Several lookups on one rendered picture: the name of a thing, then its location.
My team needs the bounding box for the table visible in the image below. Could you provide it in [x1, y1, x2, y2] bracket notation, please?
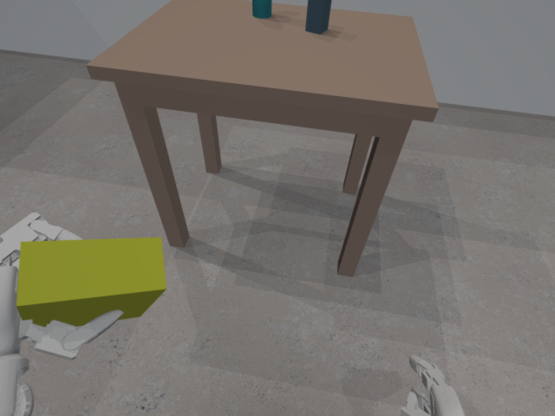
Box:
[86, 0, 439, 277]

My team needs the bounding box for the robot left hand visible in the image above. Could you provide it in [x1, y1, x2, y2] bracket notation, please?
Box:
[0, 212, 124, 361]

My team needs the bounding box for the sponge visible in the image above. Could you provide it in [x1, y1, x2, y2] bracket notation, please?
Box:
[16, 237, 167, 327]

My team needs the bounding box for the robot right hand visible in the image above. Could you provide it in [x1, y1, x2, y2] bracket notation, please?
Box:
[402, 355, 466, 416]

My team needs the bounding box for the robot left forearm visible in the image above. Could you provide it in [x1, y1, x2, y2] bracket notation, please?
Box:
[0, 354, 34, 416]

